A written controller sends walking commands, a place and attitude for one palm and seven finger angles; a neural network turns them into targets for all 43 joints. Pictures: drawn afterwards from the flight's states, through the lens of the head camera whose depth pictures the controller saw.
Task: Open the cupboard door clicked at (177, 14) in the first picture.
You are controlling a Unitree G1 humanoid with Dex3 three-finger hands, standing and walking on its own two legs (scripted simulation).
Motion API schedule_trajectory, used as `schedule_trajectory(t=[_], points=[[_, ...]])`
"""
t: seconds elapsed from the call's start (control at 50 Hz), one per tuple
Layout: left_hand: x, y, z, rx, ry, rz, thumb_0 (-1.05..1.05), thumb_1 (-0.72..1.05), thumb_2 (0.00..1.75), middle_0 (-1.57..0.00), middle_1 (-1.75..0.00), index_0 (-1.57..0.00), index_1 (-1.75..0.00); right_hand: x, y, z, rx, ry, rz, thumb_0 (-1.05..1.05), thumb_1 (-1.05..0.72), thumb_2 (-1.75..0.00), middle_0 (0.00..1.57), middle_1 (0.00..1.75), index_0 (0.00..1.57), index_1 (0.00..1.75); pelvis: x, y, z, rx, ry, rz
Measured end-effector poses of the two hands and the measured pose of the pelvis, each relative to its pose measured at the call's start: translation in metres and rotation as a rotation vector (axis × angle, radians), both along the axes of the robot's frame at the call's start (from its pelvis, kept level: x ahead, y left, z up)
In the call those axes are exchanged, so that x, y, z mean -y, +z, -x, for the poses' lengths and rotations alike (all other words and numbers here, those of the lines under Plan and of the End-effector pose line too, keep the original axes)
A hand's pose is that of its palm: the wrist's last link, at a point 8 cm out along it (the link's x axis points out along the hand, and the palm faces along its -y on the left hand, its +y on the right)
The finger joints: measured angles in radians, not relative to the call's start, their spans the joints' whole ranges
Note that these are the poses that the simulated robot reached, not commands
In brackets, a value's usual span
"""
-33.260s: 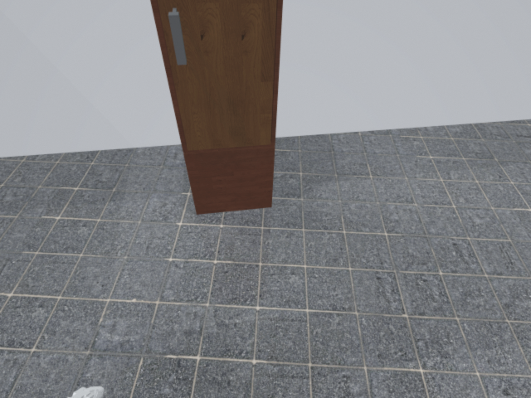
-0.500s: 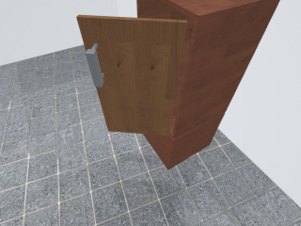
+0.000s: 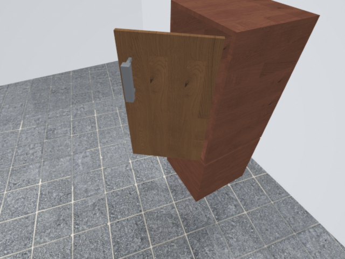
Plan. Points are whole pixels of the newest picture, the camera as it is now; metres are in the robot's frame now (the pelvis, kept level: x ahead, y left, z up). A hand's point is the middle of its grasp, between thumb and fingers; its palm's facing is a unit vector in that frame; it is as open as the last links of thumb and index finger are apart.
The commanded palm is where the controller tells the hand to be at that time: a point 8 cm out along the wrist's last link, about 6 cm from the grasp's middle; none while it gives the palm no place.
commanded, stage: shuffle to correct the standing spot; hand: left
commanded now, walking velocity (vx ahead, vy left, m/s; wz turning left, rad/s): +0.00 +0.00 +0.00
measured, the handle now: (130, 79) +0.64 +0.19 +0.09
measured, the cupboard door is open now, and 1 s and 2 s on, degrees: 54 54 54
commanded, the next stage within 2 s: come to a stop and stand still in 0.58 s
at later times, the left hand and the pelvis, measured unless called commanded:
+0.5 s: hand out of the picture -0.05 +0.17 -0.19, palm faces +0.06 -0.99 -0.13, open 7.3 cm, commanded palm none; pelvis +0.02 +0.02 -0.01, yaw -1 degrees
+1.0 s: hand out of the picture +0.12 +0.20 -0.19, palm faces +0.04 -0.99 -0.16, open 7.3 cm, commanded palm none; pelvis +0.11 +0.04 -0.01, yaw -2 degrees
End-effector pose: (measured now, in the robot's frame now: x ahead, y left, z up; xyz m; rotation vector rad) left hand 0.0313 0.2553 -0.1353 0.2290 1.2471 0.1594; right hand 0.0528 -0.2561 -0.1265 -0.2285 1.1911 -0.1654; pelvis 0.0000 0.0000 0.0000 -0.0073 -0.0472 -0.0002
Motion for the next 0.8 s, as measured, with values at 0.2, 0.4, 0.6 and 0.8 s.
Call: schedule_trajectory(t=[0.2,0.4,0.6,0.8], points=[[0.026,-0.014,0.064,-0.163,0.052,0.077,0.01,0.91,0.90,-0.20,-0.30,-0.20,-0.30,-0.027,-0.012,0.057,-0.163,-0.052,-0.048,0.01,-0.91,-0.89,0.20,0.30,0.20,0.30,-0.005,0.000,0.003,-0.005,0.003,0.004],[0.039,-0.020,0.095,-0.257,0.125,0.134,0.01,0.91,0.90,-0.20,-0.30,-0.21,-0.30,-0.048,-0.020,0.082,-0.249,-0.101,-0.070,0.01,-0.91,-0.89,0.20,0.30,0.20,0.30,-0.014,-0.006,-0.010,-0.015,0.002,0.014],[0.034,-0.018,0.041,-0.231,0.068,0.117,0.01,0.91,0.90,-0.20,-0.30,-0.20,-0.30,-0.061,-0.025,0.061,-0.202,-0.163,-0.104,0.01,-0.91,-0.89,0.20,0.30,0.20,0.30,-0.016,-0.007,-0.040,-0.017,-0.050,-0.008],[0.035,-0.014,-0.047,-0.031,0.094,0.093,0.01,0.92,0.90,-0.20,-0.30,-0.20,-0.30,-0.052,-0.025,-0.003,-0.201,-0.111,-0.103,0.01,-0.91,-0.89,0.20,0.30,0.20,0.30,-0.012,-0.006,-0.079,-0.019,-0.009,0.020]])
